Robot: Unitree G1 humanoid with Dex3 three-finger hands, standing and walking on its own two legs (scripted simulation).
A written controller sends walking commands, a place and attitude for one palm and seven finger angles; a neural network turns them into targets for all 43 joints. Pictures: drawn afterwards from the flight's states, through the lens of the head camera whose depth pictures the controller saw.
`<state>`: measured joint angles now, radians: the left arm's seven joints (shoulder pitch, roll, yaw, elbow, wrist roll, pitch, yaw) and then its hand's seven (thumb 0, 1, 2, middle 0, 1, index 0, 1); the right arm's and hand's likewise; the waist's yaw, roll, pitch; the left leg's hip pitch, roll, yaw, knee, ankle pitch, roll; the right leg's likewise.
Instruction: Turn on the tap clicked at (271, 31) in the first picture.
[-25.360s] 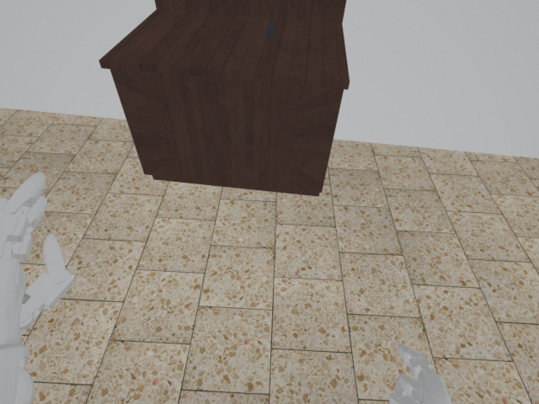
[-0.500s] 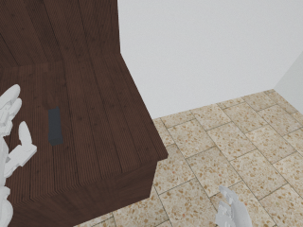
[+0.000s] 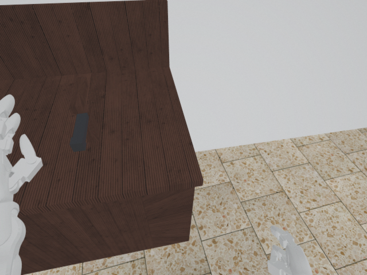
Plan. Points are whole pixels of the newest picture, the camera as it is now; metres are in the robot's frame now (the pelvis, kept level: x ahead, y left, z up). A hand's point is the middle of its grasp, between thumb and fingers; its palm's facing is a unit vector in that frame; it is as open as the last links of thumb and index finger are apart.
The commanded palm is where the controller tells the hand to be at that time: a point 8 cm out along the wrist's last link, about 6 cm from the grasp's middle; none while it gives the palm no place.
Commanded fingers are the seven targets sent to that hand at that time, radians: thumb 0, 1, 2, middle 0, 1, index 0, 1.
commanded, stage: turn the palm inward beside the body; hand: left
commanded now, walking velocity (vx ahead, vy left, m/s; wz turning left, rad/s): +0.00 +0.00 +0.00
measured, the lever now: (78, 143) +0.37 +0.31 +0.06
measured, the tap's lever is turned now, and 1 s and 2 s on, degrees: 0 0 0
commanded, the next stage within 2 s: reach beside the lever's end, fingers flat in 1.74 s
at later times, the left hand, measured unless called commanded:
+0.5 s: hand (63, 161) +0.27 +0.27 +0.14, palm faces +0.42 -0.87 -0.27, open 7.4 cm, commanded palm +0.21 +0.30 +0.16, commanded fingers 0.00 0.90 0.90 -0.20 -0.30 -0.20 -0.30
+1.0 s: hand (53, 190) +0.21 +0.26 +0.14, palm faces +0.45 -0.87 -0.17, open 7.4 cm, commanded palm +0.15 +0.30 +0.15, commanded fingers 0.00 0.90 0.90 -0.20 -0.30 -0.20 -0.30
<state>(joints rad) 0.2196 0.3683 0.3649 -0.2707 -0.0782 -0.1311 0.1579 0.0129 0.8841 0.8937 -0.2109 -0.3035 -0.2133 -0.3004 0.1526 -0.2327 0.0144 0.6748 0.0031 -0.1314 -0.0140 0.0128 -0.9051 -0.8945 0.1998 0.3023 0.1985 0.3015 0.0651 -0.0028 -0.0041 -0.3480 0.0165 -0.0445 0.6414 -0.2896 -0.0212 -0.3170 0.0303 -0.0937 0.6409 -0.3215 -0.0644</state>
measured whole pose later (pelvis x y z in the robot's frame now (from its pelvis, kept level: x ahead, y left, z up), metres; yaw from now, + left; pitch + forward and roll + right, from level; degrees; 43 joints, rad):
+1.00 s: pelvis +0.02 +0.03 +0.00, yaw +0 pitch +0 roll +0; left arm 0.51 0.24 0.20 -0.50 -0.16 0.04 0.20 0.01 0.89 0.89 -0.20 -0.30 -0.20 -0.30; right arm 0.19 -0.21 0.04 0.64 0.02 -0.19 -0.07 0.01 -0.90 -0.89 0.20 0.30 0.20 0.30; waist 0.08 0.03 -0.06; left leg -0.35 -0.02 -0.03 0.67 -0.33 0.00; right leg -0.32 0.00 -0.07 0.67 -0.35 -0.03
